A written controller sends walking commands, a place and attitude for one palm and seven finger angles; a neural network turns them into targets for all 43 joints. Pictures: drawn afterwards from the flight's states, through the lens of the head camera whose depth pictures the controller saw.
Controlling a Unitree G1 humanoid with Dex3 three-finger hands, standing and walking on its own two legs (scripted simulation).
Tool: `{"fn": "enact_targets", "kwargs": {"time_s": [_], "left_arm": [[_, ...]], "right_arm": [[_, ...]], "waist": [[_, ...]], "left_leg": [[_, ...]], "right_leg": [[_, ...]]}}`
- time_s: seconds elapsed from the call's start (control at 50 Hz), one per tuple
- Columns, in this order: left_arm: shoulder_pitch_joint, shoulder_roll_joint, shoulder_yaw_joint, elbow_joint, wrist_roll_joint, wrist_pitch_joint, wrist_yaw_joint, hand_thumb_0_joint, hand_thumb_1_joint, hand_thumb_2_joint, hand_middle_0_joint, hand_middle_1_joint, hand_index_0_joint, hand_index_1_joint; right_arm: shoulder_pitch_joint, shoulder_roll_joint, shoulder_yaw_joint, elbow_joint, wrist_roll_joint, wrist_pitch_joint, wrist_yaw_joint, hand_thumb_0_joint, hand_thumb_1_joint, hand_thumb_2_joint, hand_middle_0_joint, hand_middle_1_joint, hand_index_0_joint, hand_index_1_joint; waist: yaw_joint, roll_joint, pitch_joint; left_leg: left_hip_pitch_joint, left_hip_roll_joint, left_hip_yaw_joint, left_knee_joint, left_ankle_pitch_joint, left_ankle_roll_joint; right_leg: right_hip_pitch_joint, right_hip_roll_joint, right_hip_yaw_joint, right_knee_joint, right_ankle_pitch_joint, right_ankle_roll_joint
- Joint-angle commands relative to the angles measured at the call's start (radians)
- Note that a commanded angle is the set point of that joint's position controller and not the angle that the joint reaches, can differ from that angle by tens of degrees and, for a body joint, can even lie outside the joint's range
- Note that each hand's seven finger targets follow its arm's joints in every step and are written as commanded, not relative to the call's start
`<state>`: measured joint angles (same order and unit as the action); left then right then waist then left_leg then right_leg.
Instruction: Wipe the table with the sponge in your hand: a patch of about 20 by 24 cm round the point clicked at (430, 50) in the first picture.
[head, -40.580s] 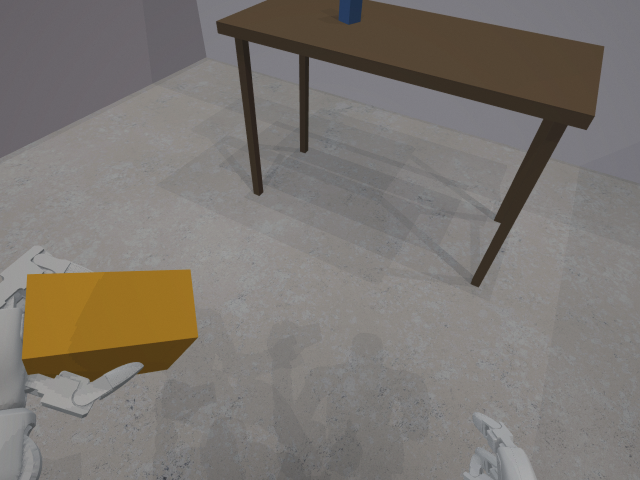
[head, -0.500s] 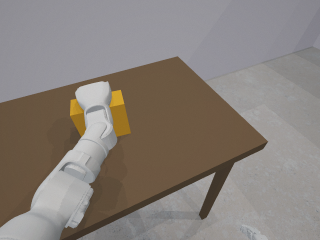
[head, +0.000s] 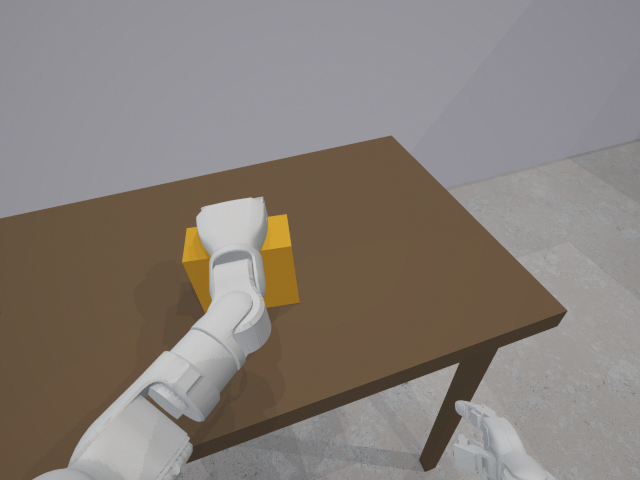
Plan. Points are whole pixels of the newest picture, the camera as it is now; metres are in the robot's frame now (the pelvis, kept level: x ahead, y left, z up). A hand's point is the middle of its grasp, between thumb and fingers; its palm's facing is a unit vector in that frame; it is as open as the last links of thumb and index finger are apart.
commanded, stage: wipe back along the third lane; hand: left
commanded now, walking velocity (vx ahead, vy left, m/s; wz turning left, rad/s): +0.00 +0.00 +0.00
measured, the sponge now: (248, 276) +0.38 +0.16 +0.05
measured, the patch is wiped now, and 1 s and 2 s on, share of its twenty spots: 1.00 1.00 1.00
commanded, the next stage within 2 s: slide back across to the middle lane in 0.64 s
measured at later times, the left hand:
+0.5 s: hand (258, 283) +0.33 +0.12 +0.11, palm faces +0.09 -0.06 -0.99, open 10.4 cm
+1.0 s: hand (259, 303) +0.29 +0.11 +0.11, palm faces +0.12 -0.15 -0.98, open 10.4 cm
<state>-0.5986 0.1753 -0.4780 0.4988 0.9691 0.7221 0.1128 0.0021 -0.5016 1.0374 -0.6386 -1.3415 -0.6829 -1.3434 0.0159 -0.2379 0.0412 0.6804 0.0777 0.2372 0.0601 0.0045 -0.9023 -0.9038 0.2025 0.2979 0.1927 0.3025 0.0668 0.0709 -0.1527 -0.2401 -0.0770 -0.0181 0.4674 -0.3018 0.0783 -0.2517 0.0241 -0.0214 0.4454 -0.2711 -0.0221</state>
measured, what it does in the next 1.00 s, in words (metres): shifts its weight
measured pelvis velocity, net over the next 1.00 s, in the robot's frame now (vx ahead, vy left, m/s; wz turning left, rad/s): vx -0.03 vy -0.06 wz -0.05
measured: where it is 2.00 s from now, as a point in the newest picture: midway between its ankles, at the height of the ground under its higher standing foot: outside the picture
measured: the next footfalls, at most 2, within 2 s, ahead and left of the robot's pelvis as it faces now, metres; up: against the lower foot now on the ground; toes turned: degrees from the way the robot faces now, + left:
none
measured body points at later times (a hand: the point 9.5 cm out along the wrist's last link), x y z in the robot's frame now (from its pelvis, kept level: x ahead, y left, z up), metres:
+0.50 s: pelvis -0.02 -0.03 +0.00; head -0.07 -0.08 +0.45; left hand +0.32 +0.12 +0.16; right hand +0.19 -0.25 -0.09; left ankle -0.04 +0.07 -0.74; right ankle -0.03 -0.11 -0.74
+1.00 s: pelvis -0.03 -0.06 +0.00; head -0.07 -0.11 +0.45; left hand +0.28 +0.12 +0.17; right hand +0.21 -0.27 -0.07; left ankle -0.04 +0.07 -0.74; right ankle -0.03 -0.11 -0.74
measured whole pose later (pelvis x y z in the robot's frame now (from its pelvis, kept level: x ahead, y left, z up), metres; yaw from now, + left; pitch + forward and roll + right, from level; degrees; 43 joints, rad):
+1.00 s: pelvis -0.03 -0.06 +0.00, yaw -3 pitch -1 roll +1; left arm -0.23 0.28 -0.35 0.07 0.93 0.68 0.07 0.00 -0.49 1.04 -0.62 -1.35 -0.67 -1.35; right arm -0.01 -0.26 0.05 0.65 0.09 0.19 0.04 0.01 -0.90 -0.90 0.20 0.30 0.19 0.30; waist 0.07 0.10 -0.10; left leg -0.14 -0.01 0.01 0.44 -0.27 0.00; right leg -0.19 0.09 0.00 0.47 -0.25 -0.10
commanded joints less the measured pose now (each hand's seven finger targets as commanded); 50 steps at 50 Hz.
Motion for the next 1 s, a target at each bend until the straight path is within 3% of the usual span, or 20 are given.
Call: {"fn": "enact_targets", "kwargs": {"time_s": [0.0,0.06,0.1,0.14,0.22,0.26,0.3,0.42,0.46,0.5,0.54,0.6,0.68,0.7,0.72,0.78,0.8,0.84,0.9,0.98], "left_arm": [[-0.169,-0.041,0.057,-0.133,-0.074,0.017,-0.046,0.000,0.100,1.300,-1.200,-1.600,-1.200,-1.600],[-0.134,-0.047,0.034,-0.142,-0.070,0.026,-0.043,0.000,0.100,1.300,-1.200,-1.600,-1.200,-1.600],[-0.129,-0.009,0.077,-0.165,-0.074,0.026,-0.042,0.000,0.100,1.300,-1.200,-1.600,-1.200,-1.600],[-0.117,-0.046,0.033,-0.169,-0.068,0.029,-0.043,0.000,0.100,1.300,-1.200,-1.600,-1.200,-1.600],[-0.130,-0.003,0.065,-0.160,-0.070,0.027,-0.041,0.000,0.100,1.300,-1.200,-1.600,-1.200,-1.600],[-0.103,-0.028,0.042,-0.175,-0.075,0.025,-0.041,0.000,0.100,1.300,-1.200,-1.600,-1.200,-1.600],[-0.074,0.006,0.088,-0.193,-0.083,0.015,-0.038,0.000,0.100,1.300,-1.200,-1.600,-1.200,-1.600],[0.040,0.026,0.086,-0.246,-0.077,0.014,-0.038,0.000,0.100,1.300,-1.200,-1.600,-1.200,-1.600],[0.045,0.002,0.054,-0.281,-0.077,0.019,-0.043,0.000,0.100,1.300,-1.200,-1.600,-1.200,-1.600],[0.061,0.039,0.093,-0.306,-0.075,0.023,-0.045,0.000,0.100,1.300,-1.200,-1.600,-1.200,-1.600],[0.053,0.008,0.045,-0.316,-0.073,0.025,-0.048,0.000,0.100,1.300,-1.200,-1.600,-1.200,-1.600],[0.095,0.031,0.077,-0.351,-0.074,0.024,-0.052,0.000,0.100,1.300,-1.200,-1.600,-1.200,-1.600],[0.125,0.016,0.047,-0.362,-0.071,0.020,-0.056,0.000,0.100,1.300,-1.200,-1.600,-1.200,-1.600],[0.155,0.061,0.103,-0.391,-0.080,0.016,-0.054,0.000,0.100,1.300,-1.200,-1.600,-1.200,-1.600],[0.148,0.048,0.079,-0.379,-0.073,0.016,-0.053,0.000,0.100,1.300,-1.200,-1.600,-1.200,-1.600],[0.125,0.100,0.116,-0.413,-0.068,0.010,-0.054,0.000,0.100,1.300,-1.200,-1.600,-1.200,-1.600],[0.124,0.154,0.173,-0.441,-0.065,0.005,-0.053,0.000,0.100,1.300,-1.200,-1.600,-1.200,-1.600],[0.155,0.118,0.132,-0.464,-0.058,-0.002,-0.057,0.000,0.100,1.300,-1.200,-1.600,-1.200,-1.600],[0.203,0.205,0.216,-0.521,-0.049,-0.018,-0.061,0.000,0.100,1.300,-1.200,-1.600,-1.200,-1.600],[0.251,0.219,0.224,-0.598,-0.047,-0.037,-0.064,0.000,0.100,1.300,-1.200,-1.600,-1.200,-1.600]], "right_arm": [[-0.195,-0.115,-0.036,-0.169,0.007,-0.038,-0.002,0.000,-0.900,-0.900,0.200,0.300,0.200,0.300],[-0.201,-0.115,-0.034,-0.168,0.011,-0.040,0.001,0.000,-0.900,-0.900,0.200,0.300,0.200,0.300],[-0.216,-0.114,-0.034,-0.173,0.014,-0.040,-0.001,0.000,-0.900,-0.900,0.200,0.300,0.200,0.300],[-0.211,-0.114,-0.035,-0.172,0.014,-0.043,0.004,0.000,-0.900,-0.900,0.200,0.300,0.200,0.300],[-0.222,-0.115,-0.031,-0.170,0.018,-0.048,-0.002,0.000,-0.900,-0.900,0.200,0.300,0.200,0.300],[-0.227,-0.110,-0.032,-0.177,0.020,-0.054,-0.002,0.000,-0.900,-0.900,0.200,0.300,0.200,0.300],[-0.233,-0.109,-0.034,-0.183,0.021,-0.058,-0.002,0.000,-0.900,-0.900,0.200,0.300,0.200,0.300],[-0.253,-0.114,-0.033,-0.192,0.022,-0.062,0.003,0.000,-0.900,-0.900,0.200,0.300,0.200,0.300],[-0.260,-0.110,-0.033,-0.199,0.025,-0.065,0.005,0.000,-0.900,-0.900,0.200,0.300,0.200,0.300],[-0.275,-0.109,-0.032,-0.201,0.025,-0.066,0.005,0.000,-0.900,-0.900,0.200,0.300,0.200,0.300],[-0.272,-0.109,-0.032,-0.199,0.027,-0.070,0.005,0.000,-0.900,-0.900,0.200,0.300,0.200,0.300],[-0.284,-0.108,-0.032,-0.207,0.025,-0.074,0.006,0.000,-0.900,-0.900,0.200,0.300,0.200,0.300],[-0.281,-0.104,-0.032,-0.206,0.024,-0.080,0.005,0.000,-0.900,-0.900,0.200,0.300,0.200,0.300],[-0.289,-0.104,-0.033,-0.212,0.023,-0.082,0.007,0.000,-0.900,-0.900,0.200,0.300,0.200,0.300],[-0.285,-0.106,-0.029,-0.205,0.021,-0.081,0.004,0.000,-0.900,-0.900,0.200,0.300,0.200,0.300],[-0.290,-0.106,-0.026,-0.205,0.020,-0.086,-0.012,0.000,-0.900,-0.900,0.200,0.300,0.200,0.300],[-0.295,-0.107,-0.027,-0.204,0.019,-0.086,-0.015,0.000,-0.900,-0.900,0.200,0.300,0.200,0.300],[-0.293,-0.102,-0.026,-0.213,0.019,-0.091,-0.017,0.000,-0.900,-0.900,0.200,0.300,0.200,0.300],[-0.295,-0.103,-0.026,-0.218,0.012,-0.097,-0.024,0.000,-0.900,-0.900,0.200,0.300,0.200,0.300],[-0.291,-0.101,-0.027,-0.224,0.009,-0.105,-0.033,0.000,-0.900,-0.900,0.200,0.300,0.200,0.300]], "waist": [[-0.016,-0.161,-0.175],[-0.021,-0.167,-0.159],[-0.012,-0.159,-0.135],[-0.018,-0.159,-0.137],[-0.019,-0.168,-0.100],[-0.016,-0.165,-0.110],[-0.007,-0.177,-0.111],[-0.003,-0.181,-0.086],[-0.006,-0.165,-0.068],[0.004,-0.165,-0.068],[-0.011,-0.172,-0.053],[0.003,-0.170,-0.072],[-0.003,-0.175,-0.058],[0.011,-0.179,-0.072],[-0.001,-0.188,-0.064],[0.000,-0.182,-0.053],[0.008,-0.171,-0.063],[0.006,-0.157,-0.057],[0.026,-0.149,-0.087],[0.026,-0.145,-0.086]], "left_leg": [[0.091,0.082,-0.023,-0.023,0.509,-0.049],[0.085,0.075,-0.012,-0.031,0.449,-0.045],[0.066,0.077,-0.013,-0.045,0.406,-0.043],[0.074,0.071,-0.007,-0.043,0.391,-0.039],[0.048,0.068,-0.003,-0.063,0.301,-0.034],[0.049,0.061,0.004,-0.064,0.282,-0.031],[0.033,0.060,0.003,-0.067,0.270,-0.029],[0.024,0.052,0.019,-0.062,0.256,-0.027],[0.028,0.049,0.023,-0.062,0.246,-0.026],[0.021,0.048,0.014,-0.068,0.236,-0.026],[0.026,0.048,0.025,-0.061,0.226,-0.024],[0.021,0.042,0.021,-0.059,0.229,-0.023],[0.022,0.036,0.035,-0.046,0.225,-0.022],[0.015,0.037,0.027,-0.047,0.230,-0.022],[0.015,0.037,0.034,-0.043,0.234,-0.022],[0.012,0.034,0.039,-0.046,0.221,-0.023],[0.015,0.035,0.026,-0.051,0.221,-0.023],[0.027,0.034,0.035,-0.048,0.240,-0.022],[0.033,0.030,0.027,-0.043,0.269,-0.021],[0.046,0.030,0.030,-0.043,0.289,-0.022]], "right_leg": [[0.116,0.007,-0.024,0.015,0.446,-0.064],[0.123,0.006,-0.020,0.011,0.426,-0.061],[0.122,0.006,-0.012,0.001,0.387,-0.064],[0.121,0.008,-0.015,0.005,0.378,-0.062],[0.114,0.007,0.001,-0.014,0.294,-0.060],[0.123,0.006,0.007,-0.025,0.280,-0.056],[0.138,0.007,0.020,-0.032,0.279,-0.057],[0.164,0.003,0.049,-0.037,0.296,-0.048],[0.153,0.003,0.051,-0.046,0.279,-0.047],[0.153,0.008,0.067,-0.053,0.255,-0.050],[0.143,0.003,0.063,-0.055,0.248,-0.043],[0.161,0.007,0.081,-0.054,0.258,-0.045],[0.165,0.000,0.089,-0.055,0.265,-0.036],[0.182,0.003,0.102,-0.057,0.275,-0.039],[0.184,0.000,0.097,-0.046,0.291,-0.035],[0.185,-0.004,0.121,-0.063,0.271,-0.031],[0.186,0.002,0.138,-0.065,0.261,-0.037],[0.190,-0.002,0.122,-0.058,0.284,-0.035],[0.224,0.001,0.152,-0.053,0.337,-0.039],[0.235,0.000,0.149,-0.044,0.362,-0.038]]}}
